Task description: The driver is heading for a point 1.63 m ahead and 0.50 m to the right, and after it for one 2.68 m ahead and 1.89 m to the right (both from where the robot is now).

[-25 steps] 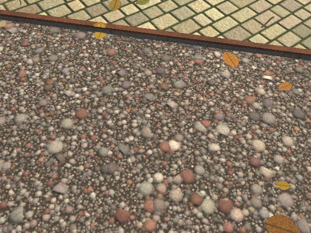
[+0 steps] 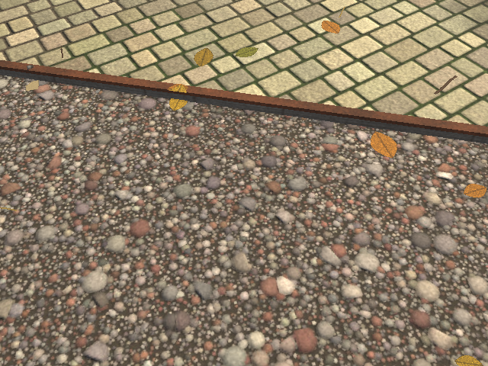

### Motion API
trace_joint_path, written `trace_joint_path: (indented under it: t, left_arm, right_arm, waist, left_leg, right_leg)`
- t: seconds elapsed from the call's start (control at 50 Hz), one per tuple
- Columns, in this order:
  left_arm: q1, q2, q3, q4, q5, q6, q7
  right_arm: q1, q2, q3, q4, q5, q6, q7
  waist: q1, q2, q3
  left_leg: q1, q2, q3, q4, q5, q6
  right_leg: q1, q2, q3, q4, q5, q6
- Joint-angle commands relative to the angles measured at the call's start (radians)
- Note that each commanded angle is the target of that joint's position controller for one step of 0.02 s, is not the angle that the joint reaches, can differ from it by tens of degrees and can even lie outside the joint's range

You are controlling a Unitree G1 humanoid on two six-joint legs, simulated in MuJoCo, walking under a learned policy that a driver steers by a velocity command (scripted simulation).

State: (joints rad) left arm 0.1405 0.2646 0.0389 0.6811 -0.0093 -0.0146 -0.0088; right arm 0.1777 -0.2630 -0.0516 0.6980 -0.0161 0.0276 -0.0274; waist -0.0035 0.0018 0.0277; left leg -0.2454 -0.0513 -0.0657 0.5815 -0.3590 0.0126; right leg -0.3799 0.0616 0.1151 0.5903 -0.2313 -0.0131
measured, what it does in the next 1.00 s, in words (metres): walks ahead, turning right: right foot, then left foot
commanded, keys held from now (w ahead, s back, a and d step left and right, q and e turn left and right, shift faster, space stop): e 0.48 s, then w+e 0.24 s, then w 0.26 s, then no key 0.02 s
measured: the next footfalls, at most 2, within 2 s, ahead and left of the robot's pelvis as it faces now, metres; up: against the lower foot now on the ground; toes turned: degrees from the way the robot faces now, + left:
right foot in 0.40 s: +0.03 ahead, -0.16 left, +0.00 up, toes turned -15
left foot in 0.84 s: +0.16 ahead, +0.03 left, +0.00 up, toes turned -31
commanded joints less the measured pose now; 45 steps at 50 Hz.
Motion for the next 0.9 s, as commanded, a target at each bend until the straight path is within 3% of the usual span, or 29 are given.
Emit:
trace_joint_path:
  t: [0.02, 0.06, 0.08, 0.1, 0.12, 0.14, 0.16, 0.18, 0.2, 0.24, 0.28, 0.32, 0.36, 0.38, 0.4, 0.42, 0.44, 0.46, 0.48, 0.5, 0.56, 0.64, 0.72, 0.76, 0.82, 0.84, 0.86, 0.88, 0.9]
  left_arm:
    - [-0.033, 0.170, 0.057, -0.100, -0.008, 0.007, 0.014]
    - [-0.059, 0.161, 0.060, -0.124, -0.014, 0.020, 0.015]
    - [-0.064, 0.152, 0.059, -0.133, -0.016, 0.024, 0.013]
    - [-0.060, 0.142, 0.058, -0.136, -0.013, 0.026, 0.009]
    - [-0.046, 0.133, 0.060, -0.138, -0.002, 0.026, 0.004]
    - [-0.061, 0.161, 0.073, -0.144, 0.003, 0.026, 0.000]
    - [-0.053, 0.170, 0.083, -0.138, -0.004, 0.032, -0.001]
    - [-0.038, 0.151, 0.079, -0.131, -0.013, 0.041, 0.000]
    - [-0.050, 0.126, 0.069, -0.134, -0.015, 0.046, 0.000]
    - [-0.078, 0.093, 0.054, -0.150, -0.018, 0.050, -0.009]
    - [-0.092, 0.089, 0.049, -0.167, -0.023, 0.049, -0.024]
    - [-0.074, 0.113, 0.061, -0.170, -0.023, 0.052, -0.031]
    - [-0.002, 0.127, 0.076, -0.151, -0.016, 0.057, -0.028]
    - [0.056, 0.157, 0.093, -0.138, -0.011, 0.057, -0.017]
    - [0.111, 0.261, 0.122, -0.150, -0.011, 0.053, 0.000]
    - [0.122, 0.350, 0.126, -0.173, 0.027, 0.039, 0.002]
    - [0.141, 0.285, 0.108, -0.160, 0.039, 0.017, -0.009]
    - [0.090, 0.255, 0.096, -0.151, 0.031, 0.004, -0.009]
    - [0.042, 0.225, 0.090, -0.146, 0.008, 0.004, -0.001]
    - [0.022, 0.202, 0.082, -0.142, -0.011, 0.011, 0.008]
    - [0.015, 0.189, 0.072, -0.149, -0.002, 0.016, 0.024]
    - [0.060, 0.204, 0.078, -0.132, -0.005, 0.005, 0.034]
    - [0.090, 0.222, 0.083, -0.120, -0.012, 0.002, 0.027]
    - [0.100, 0.208, 0.076, -0.113, -0.011, 0.002, 0.021]
    - [0.094, 0.157, 0.053, -0.106, -0.006, 0.005, 0.017]
    - [0.084, 0.111, 0.038, -0.112, -0.002, 0.000, 0.017]
    - [0.080, 0.034, 0.015, -0.127, -0.002, -0.007, 0.016]
    - [0.048, 0.082, 0.027, -0.175, -0.026, -0.024, 0.022]
    - [0.046, 0.156, 0.046, -0.161, -0.029, -0.035, 0.024]
  right_arm:
    - [0.053, -0.099, -0.046, -0.055, 0.005, -0.015, -0.007]
    - [0.061, -0.114, -0.057, -0.054, 0.005, -0.014, -0.006]
    - [0.056, -0.135, -0.065, -0.057, 0.004, -0.013, -0.008]
    - [0.064, -0.160, -0.073, -0.062, -0.002, -0.013, -0.012]
    - [0.048, -0.170, -0.075, -0.071, -0.008, -0.018, -0.017]
    - [0.050, -0.163, -0.070, -0.086, -0.007, -0.026, -0.023]
    - [0.034, -0.158, -0.067, -0.096, -0.003, -0.032, -0.027]
    - [-0.002, -0.162, -0.067, -0.099, 0.007, -0.035, -0.028]
    - [-0.008, -0.174, -0.072, -0.095, 0.015, -0.035, -0.027]
    - [0.006, -0.192, -0.078, -0.084, 0.015, -0.020, -0.026]
    - [0.007, -0.205, -0.084, -0.080, 0.016, -0.007, -0.023]
    - [0.019, -0.216, -0.088, -0.071, 0.028, -0.006, -0.017]
    - [0.003, -0.210, -0.085, -0.066, 0.049, -0.016, -0.011]
    - [0.037, -0.182, -0.078, -0.051, 0.049, -0.028, -0.004]
    - [0.059, -0.146, -0.067, -0.068, 0.013, -0.039, 0.000]
    - [0.006, -0.089, -0.040, -0.125, -0.028, -0.046, 0.000]
    - [-0.049, -0.145, -0.055, -0.118, 0.001, -0.044, 0.000]
    - [-0.064, -0.161, -0.059, -0.112, 0.023, -0.038, -0.002]
    - [-0.052, -0.163, -0.063, -0.093, 0.015, -0.031, -0.012]
    - [-0.040, -0.174, -0.068, -0.085, 0.003, -0.027, -0.018]
    - [-0.030, -0.145, -0.063, -0.082, 0.011, -0.038, 0.003]
    - [-0.094, -0.117, -0.049, -0.092, 0.017, -0.073, 0.017]
    - [-0.117, -0.119, -0.047, -0.096, 0.030, -0.105, 0.033]
    - [-0.094, -0.120, -0.047, -0.088, 0.038, -0.118, 0.040]
    - [-0.002, -0.102, -0.047, -0.056, 0.033, -0.136, 0.042]
    - [0.072, -0.122, -0.052, -0.043, 0.025, -0.140, 0.036]
    - [0.164, -0.182, -0.060, -0.030, 0.002, -0.140, 0.028]
    - [0.226, -0.268, -0.086, 0.002, -0.018, -0.137, 0.041]
    - [0.190, -0.217, -0.075, -0.004, 0.007, -0.140, 0.040]
  waist:
    - [-0.014, -0.105, -0.162]
    - [-0.013, -0.029, -0.142]
    - [-0.008, 0.042, -0.115]
    - [-0.012, 0.122, -0.091]
    - [-0.008, 0.208, -0.089]
    - [-0.025, 0.168, -0.079]
    - [-0.015, 0.086, -0.069]
    - [0.005, 0.053, -0.048]
    - [-0.004, 0.067, -0.033]
    - [-0.030, 0.110, -0.038]
    - [-0.042, 0.149, -0.066]
    - [-0.043, 0.173, -0.087]
    - [0.001, 0.161, -0.106]
    - [0.024, 0.112, -0.130]
    - [0.031, -0.093, -0.167]
    - [0.028, -0.311, -0.234]
    - [0.089, -0.168, -0.285]
    - [0.056, -0.126, -0.194]
    - [0.028, -0.076, -0.139]
    - [0.012, -0.071, -0.131]
    - [0.000, -0.134, -0.113]
    - [0.029, -0.150, -0.076]
    - [0.043, -0.159, -0.058]
    - [0.038, -0.163, -0.059]
    - [-0.023, -0.129, -0.059]
    - [-0.054, -0.091, -0.079]
    - [-0.072, 0.073, -0.100]
    - [-0.066, 0.238, -0.026]
    - [-0.055, 0.183, 0.056]
  left_leg:
    - [0.004, 0.018, 0.009, 0.003, 0.134, 0.006]
    - [0.050, 0.066, -0.029, -0.064, 0.199, 0.037]
    - [0.077, 0.130, -0.085, -0.113, 0.275, 0.075]
    - [0.126, 0.242, -0.186, -0.162, 0.394, 0.139]
    - [0.155, 0.391, -0.297, -0.193, 0.552, 0.229]
    - [0.163, 0.473, -0.346, -0.200, 0.680, 0.290]
    - [0.167, 0.472, -0.312, -0.187, 0.729, 0.293]
    - [0.173, 0.429, -0.235, -0.179, 0.710, 0.252]
    - [0.193, 0.388, -0.172, -0.177, 0.710, 0.221]
    - [0.197, 0.331, -0.064, -0.172, 0.729, 0.196]
    - [0.171, 0.315, 0.008, -0.167, 0.713, 0.182]
    - [0.168, 0.326, 0.035, -0.141, 0.670, 0.168]
    - [0.132, 0.316, 0.081, -0.053, 0.619, 0.125]
    - [0.066, 0.273, 0.137, 0.068, 0.570, 0.073]
    - [-0.170, 0.190, 0.202, 0.317, 0.242, -0.025]
    - [-0.426, 0.039, 0.115, 0.579, -0.381, -0.087]
    - [-0.431, 0.058, -0.022, 0.697, -0.371, -0.090]
    - [-0.443, 0.076, -0.025, 0.703, -0.282, -0.078]
    - [-0.444, 0.094, -0.021, 0.648, -0.191, -0.074]
    - [-0.420, 0.109, -0.022, 0.579, -0.114, -0.074]
    - [-0.353, 0.078, 0.009, 0.468, 0.029, -0.073]
    - [-0.308, 0.051, 0.000, 0.219, 0.051, -0.072]
    - [-0.218, 0.024, -0.002, 0.065, 0.022, -0.055]
    - [-0.147, 0.025, 0.011, 0.010, 0.041, -0.039]
    - [0.081, 0.038, 0.038, -0.154, 0.144, -0.001]
    - [0.206, 0.115, -0.034, -0.179, 0.097, 0.027]
    - [0.325, 0.286, -0.275, -0.279, -0.110, 0.098]
    - [0.303, 0.437, -0.627, -0.398, -0.391, 0.231]
    - [0.265, 0.451, -0.639, -0.408, -0.452, 0.263]
  right_leg:
    - [0.132, -0.179, 0.270, -0.085, 0.388, -0.155]
    - [0.044, -0.117, 0.209, -0.035, 0.293, -0.112]
    - [-0.034, -0.065, 0.138, 0.020, 0.195, -0.073]
    - [-0.134, -0.004, 0.051, 0.111, 0.062, -0.028]
    - [-0.205, 0.014, -0.025, 0.259, -0.223, 0.005]
    - [-0.266, -0.027, -0.029, 0.454, -0.377, 0.027]
    - [-0.297, -0.046, -0.012, 0.565, -0.380, 0.043]
    - [-0.315, -0.071, -0.009, 0.550, -0.336, 0.055]
    - [-0.331, -0.087, -0.030, 0.504, -0.278, 0.066]
    - [-0.275, -0.089, -0.094, 0.406, -0.210, 0.082]
    - [-0.157, -0.082, -0.144, 0.275, -0.181, 0.077]
    - [-0.073, -0.063, -0.184, 0.158, -0.144, 0.062]
    - [0.064, -0.025, -0.225, -0.034, -0.001, 0.024]
    - [0.201, -0.009, -0.193, -0.139, 0.116, -0.012]
    - [0.418, -0.180, 0.080, -0.162, 0.516, -0.092]
    - [0.489, -0.455, 0.485, -0.173, 0.809, -0.337]
    - [0.433, -0.468, 0.472, -0.210, 0.674, -0.395]
    - [0.361, -0.402, 0.365, -0.217, 0.550, -0.336]
    - [0.305, -0.333, 0.290, -0.224, 0.423, -0.268]
    - [0.258, -0.287, 0.259, -0.249, 0.232, -0.228]
    - [0.170, -0.220, 0.272, -0.347, -0.207, -0.217]
    - [0.163, -0.213, 0.308, -0.362, -0.262, -0.219]
    - [0.129, -0.207, 0.366, -0.339, -0.307, -0.223]
    - [0.108, -0.211, 0.384, -0.326, -0.321, -0.218]
    - [0.008, -0.152, 0.357, -0.248, -0.358, -0.164]
    - [-0.080, -0.111, 0.311, -0.140, -0.372, -0.122]
    - [-0.228, 0.004, 0.146, 0.143, -0.350, -0.054]
    - [-0.440, 0.034, 0.053, 0.338, -0.383, -0.035]
    - [-0.517, -0.032, 0.071, 0.455, -0.319, -0.027]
